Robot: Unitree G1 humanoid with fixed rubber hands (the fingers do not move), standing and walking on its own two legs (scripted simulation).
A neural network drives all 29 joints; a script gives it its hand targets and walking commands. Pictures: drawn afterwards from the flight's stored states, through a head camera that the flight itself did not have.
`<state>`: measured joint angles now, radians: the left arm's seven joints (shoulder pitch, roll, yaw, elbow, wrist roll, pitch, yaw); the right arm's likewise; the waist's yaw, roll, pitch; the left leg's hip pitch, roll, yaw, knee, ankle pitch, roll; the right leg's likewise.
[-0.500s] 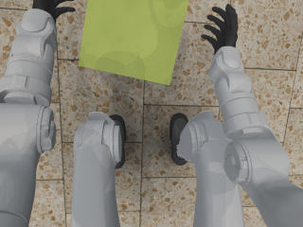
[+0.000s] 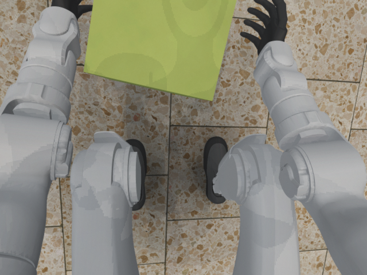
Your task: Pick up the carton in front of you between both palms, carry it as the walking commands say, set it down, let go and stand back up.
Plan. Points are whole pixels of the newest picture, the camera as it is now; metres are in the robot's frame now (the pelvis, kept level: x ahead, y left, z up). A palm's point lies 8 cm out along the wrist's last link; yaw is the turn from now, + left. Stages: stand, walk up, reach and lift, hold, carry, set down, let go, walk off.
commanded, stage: reach and lift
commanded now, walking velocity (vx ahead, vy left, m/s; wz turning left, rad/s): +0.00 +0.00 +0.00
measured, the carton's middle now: (159, 40) +0.50 +0.08 -0.25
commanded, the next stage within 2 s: none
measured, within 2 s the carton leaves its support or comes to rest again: leaves its support in 0.54 s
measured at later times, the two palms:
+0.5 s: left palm (74, 2) +0.52 +0.22 -0.17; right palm (250, 36) +0.51 -0.08 -0.16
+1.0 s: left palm out of the picture +0.47 +0.23 +0.02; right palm (306, 23) +0.48 -0.07 +0.01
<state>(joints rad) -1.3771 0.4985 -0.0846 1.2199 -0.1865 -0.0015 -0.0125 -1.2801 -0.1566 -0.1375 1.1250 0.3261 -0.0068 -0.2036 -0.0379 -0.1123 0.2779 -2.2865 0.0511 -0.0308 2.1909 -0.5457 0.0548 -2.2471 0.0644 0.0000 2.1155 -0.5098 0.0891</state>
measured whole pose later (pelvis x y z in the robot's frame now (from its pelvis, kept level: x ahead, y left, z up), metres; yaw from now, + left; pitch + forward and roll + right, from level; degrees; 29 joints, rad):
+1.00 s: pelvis +0.01 -0.03 +0.08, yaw +8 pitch +39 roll -3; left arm -1.13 0.19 0.26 0.97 0.16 0.27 -0.03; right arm -0.94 0.14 -0.54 0.67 -0.13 0.24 -0.20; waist 0.01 -0.05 -0.10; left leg -2.08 -0.06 -0.09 1.89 -0.49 -0.03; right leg -2.03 0.13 0.04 1.88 -0.54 0.08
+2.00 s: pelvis +0.10 -0.01 +0.35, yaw +11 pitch +17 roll +0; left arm -0.38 -0.10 0.28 0.58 0.21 0.33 0.03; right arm -0.36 0.17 -0.35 0.55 -0.19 0.30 -0.09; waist -0.01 -0.03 -0.18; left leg -0.83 -0.04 -0.08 0.90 -0.36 -0.01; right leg -0.80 0.06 0.10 0.91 -0.40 0.02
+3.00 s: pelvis +0.11 -0.01 +0.40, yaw +11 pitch -4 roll +0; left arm -0.30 -0.16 0.26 0.35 0.31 0.66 0.00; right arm -0.33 0.17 -0.30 0.38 -0.32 0.63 0.00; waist 0.00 -0.01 0.00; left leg -0.14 -0.03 -0.08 0.40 -0.19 -0.01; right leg -0.12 0.03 0.11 0.41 -0.22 0.01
